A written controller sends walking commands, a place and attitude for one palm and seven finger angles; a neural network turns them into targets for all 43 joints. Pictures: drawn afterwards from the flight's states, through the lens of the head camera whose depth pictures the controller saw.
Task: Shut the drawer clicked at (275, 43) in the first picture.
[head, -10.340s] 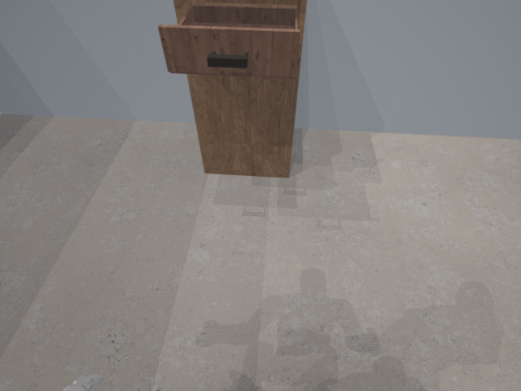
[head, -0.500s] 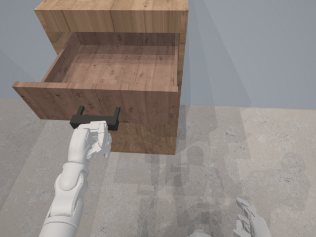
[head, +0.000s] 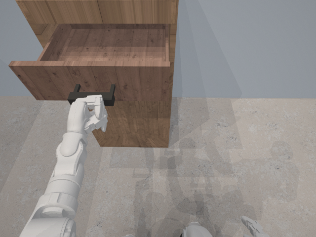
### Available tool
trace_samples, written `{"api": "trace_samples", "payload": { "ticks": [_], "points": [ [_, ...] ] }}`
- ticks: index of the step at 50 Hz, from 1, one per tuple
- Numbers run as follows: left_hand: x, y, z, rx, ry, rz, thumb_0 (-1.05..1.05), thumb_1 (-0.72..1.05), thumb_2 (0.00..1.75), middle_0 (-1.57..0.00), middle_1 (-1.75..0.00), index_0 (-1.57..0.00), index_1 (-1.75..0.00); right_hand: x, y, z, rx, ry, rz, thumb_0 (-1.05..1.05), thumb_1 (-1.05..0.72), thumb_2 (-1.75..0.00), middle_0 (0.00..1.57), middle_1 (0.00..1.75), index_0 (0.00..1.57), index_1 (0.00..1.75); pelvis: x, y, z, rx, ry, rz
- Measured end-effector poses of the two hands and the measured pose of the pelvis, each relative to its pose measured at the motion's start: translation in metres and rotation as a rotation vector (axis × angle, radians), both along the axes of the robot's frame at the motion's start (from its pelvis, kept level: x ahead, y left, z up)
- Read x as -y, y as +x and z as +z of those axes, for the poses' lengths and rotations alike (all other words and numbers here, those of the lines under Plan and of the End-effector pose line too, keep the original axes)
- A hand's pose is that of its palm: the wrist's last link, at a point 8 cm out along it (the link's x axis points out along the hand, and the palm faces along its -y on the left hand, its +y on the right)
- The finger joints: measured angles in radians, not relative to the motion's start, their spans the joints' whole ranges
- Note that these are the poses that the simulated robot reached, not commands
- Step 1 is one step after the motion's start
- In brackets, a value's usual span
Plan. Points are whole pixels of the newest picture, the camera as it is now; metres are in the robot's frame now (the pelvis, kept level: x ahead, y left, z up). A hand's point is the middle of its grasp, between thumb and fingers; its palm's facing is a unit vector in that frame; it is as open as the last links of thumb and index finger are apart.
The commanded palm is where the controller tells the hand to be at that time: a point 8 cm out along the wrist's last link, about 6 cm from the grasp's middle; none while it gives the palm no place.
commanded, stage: push the drawer shut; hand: left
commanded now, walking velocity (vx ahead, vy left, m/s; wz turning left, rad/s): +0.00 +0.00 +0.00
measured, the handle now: (93, 93) +0.48 +0.19 +0.07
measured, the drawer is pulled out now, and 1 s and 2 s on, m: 0.20 0.08 0.00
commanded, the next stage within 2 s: pull the fist back off the drawer in 1.98 s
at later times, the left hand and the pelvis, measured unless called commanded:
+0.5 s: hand (108, 99) +0.46 +0.14 +0.07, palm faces -0.03 -1.00 -0.04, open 3.1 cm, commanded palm +0.44 +0.20 +0.07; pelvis +0.00 +0.00 -0.01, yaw -1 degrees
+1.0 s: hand (113, 82) +0.52 +0.13 +0.07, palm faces -0.03 -1.00 -0.04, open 3.2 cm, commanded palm +0.50 +0.19 +0.07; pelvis +0.00 +0.01 -0.02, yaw -1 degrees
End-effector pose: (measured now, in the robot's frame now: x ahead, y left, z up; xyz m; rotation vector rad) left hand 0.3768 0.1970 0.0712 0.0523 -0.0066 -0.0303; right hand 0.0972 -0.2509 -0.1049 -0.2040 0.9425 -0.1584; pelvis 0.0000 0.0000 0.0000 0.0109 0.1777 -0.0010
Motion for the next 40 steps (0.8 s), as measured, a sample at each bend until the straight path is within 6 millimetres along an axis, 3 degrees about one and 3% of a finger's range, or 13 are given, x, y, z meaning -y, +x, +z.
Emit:
{"api": "trace_samples", "payload": {
  "ticks": [12, 40],
  "points": [
    [0.003, 0.028, 0.001, 0.004, -0.009, 0.000, 0.01, 0.87, 0.91, -1.40, -1.60, -1.40, -1.60, 0.002, -0.034, -0.007, -0.102, 0.004, -0.046, 0.01, -0.91, -0.90, 0.21, 0.30, 0.20, 0.30, -0.002, -0.001, -0.002, -0.028, 0.002, -0.015],
    [0.002, 0.095, 0.001, -0.014, -0.020, -0.003, 0.00, 0.84, 0.91, -1.40, -1.60, -1.40, -1.60, 0.003, -0.093, -0.018, -0.299, -0.024, -0.101, 0.01, -0.91, -0.90, 0.21, 0.30, 0.20, 0.30, -0.006, -0.006, -0.014, -0.121, -0.009, -0.016]
  ]
}}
